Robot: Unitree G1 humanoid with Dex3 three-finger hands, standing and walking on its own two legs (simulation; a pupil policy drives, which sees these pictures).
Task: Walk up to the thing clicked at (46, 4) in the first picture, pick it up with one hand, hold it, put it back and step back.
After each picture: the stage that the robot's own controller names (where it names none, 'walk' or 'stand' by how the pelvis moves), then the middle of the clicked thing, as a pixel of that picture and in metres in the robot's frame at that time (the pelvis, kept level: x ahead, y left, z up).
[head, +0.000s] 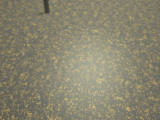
stand; (46, 4) +2.06 +0.49 -0.65
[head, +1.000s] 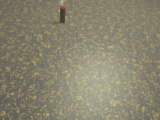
walk; (62, 14) +1.94 +0.23 -0.63
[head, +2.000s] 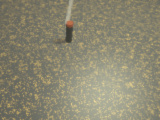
walk; (69, 32) +1.29 +0.09 -0.64
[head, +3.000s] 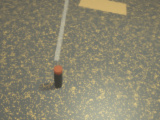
walk; (58, 77) +0.78 +0.14 -0.65
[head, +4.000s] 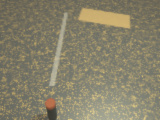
walk; (51, 110) +0.52 +0.18 -0.65
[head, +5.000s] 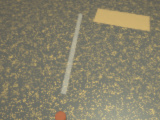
stand; out of the picture +0.41 +0.15 -0.64
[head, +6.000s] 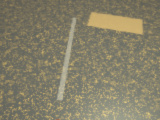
stand; out of the picture +0.37 +0.15 -0.66
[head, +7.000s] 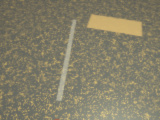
stand; out of the picture +0.39 +0.16 -0.66
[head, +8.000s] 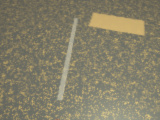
stand; out of the picture +0.38 +0.16 -0.66
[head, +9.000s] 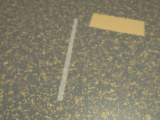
stand; out of the picture +0.37 +0.16 -0.66
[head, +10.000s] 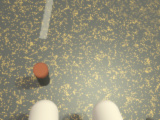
go down; (42, 75) +0.43 +0.16 -0.42
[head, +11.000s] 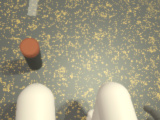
go down; (33, 56) +0.46 +0.18 -0.29
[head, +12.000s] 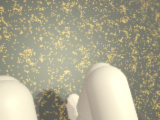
close in; out of the picture +0.45 +0.23 -0.18
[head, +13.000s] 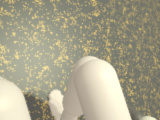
close; out of the picture +0.45 +0.25 -0.16
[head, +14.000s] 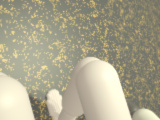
lift; out of the picture +0.42 +0.25 -0.16
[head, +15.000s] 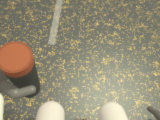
lift; (24, 76) +0.33 +0.18 +0.02
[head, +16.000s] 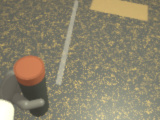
hold; (35, 91) +0.29 +0.15 +0.03
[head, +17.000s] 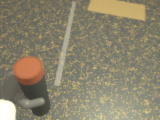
hold; (35, 91) +0.30 +0.15 +0.02
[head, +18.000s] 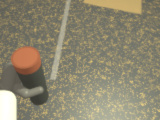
crouch; (33, 80) +0.34 +0.16 +0.01
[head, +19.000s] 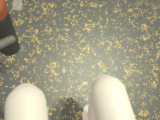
lower; (1, 30) +0.48 +0.20 -0.04
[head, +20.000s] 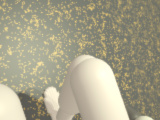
lower; out of the picture +0.46 +0.28 -0.17
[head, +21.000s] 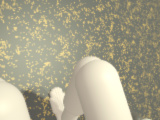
lower; out of the picture +0.45 +0.26 -0.17
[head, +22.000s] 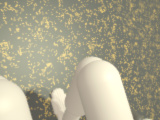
lower; out of the picture +0.44 +0.27 -0.16
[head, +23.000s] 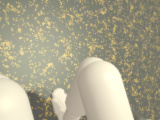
lower; out of the picture +0.43 +0.26 -0.16
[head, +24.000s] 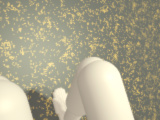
draw back; out of the picture +0.44 +0.24 -0.16
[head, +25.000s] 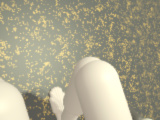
rise; out of the picture +0.44 +0.25 -0.17
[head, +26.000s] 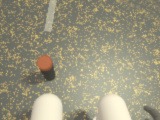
walk; (47, 69) +0.46 +0.17 -0.39
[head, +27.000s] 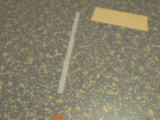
stand; out of the picture +0.39 +0.14 -0.60
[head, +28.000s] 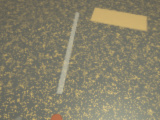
stand; out of the picture +0.39 +0.14 -0.60
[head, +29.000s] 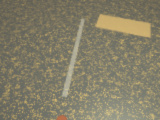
stand; out of the picture +0.41 +0.13 -0.64
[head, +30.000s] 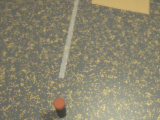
stand; (60, 108) +0.42 +0.14 -0.64
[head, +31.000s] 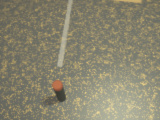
walk; (59, 91) +0.56 +0.20 -0.62
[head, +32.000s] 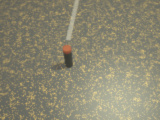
walk; (68, 57) +0.87 +0.16 -0.63
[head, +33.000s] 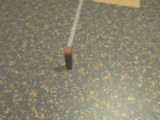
stand; (68, 59) +1.03 +0.15 -0.64
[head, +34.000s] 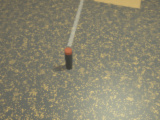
stand; (68, 59) +1.03 +0.14 -0.66
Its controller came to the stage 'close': yes
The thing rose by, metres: 0.68
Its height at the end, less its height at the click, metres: +0.00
